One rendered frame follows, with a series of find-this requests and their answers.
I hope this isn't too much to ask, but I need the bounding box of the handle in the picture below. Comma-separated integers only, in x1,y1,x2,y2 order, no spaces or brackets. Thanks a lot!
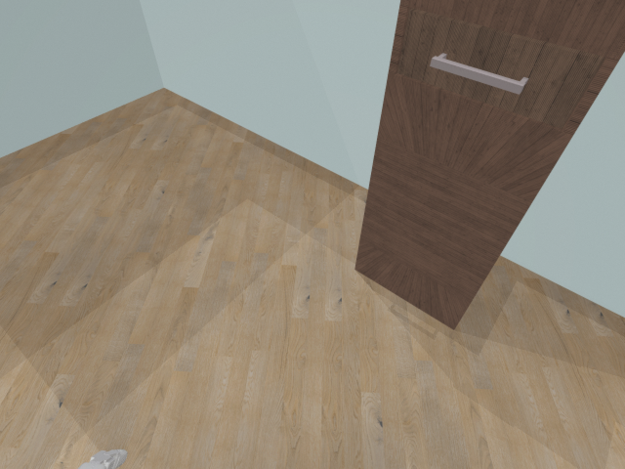
430,53,528,94

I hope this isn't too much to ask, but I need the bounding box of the drawer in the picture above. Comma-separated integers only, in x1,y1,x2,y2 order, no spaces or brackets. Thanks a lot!
397,8,606,129

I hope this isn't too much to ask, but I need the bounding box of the cabinet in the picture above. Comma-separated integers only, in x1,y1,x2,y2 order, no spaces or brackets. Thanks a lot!
354,0,625,330

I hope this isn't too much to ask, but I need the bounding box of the robot left hand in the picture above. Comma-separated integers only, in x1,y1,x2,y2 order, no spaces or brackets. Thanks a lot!
78,449,128,469

